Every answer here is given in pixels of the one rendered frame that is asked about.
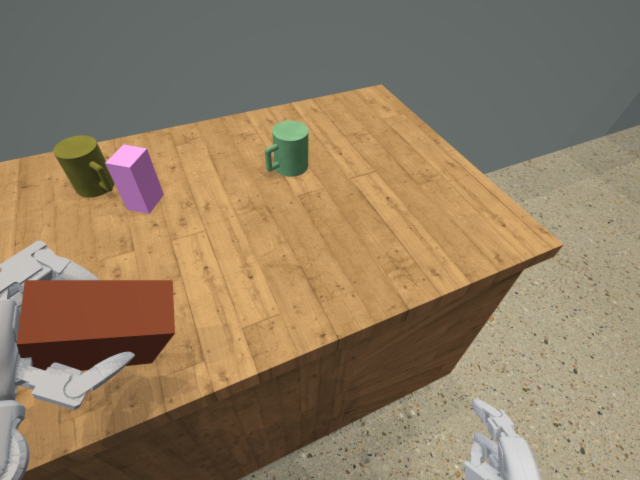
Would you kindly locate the right robot hand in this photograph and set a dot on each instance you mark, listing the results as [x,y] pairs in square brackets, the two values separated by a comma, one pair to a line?
[511,459]

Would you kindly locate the left robot hand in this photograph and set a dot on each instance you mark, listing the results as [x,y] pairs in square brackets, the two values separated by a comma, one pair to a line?
[59,384]

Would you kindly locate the sponge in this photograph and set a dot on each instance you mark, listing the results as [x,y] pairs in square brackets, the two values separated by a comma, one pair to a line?
[79,323]

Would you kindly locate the robot left forearm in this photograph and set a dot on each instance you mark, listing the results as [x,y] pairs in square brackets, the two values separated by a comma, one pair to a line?
[14,449]

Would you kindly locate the table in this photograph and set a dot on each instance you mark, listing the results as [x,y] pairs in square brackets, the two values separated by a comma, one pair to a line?
[301,304]

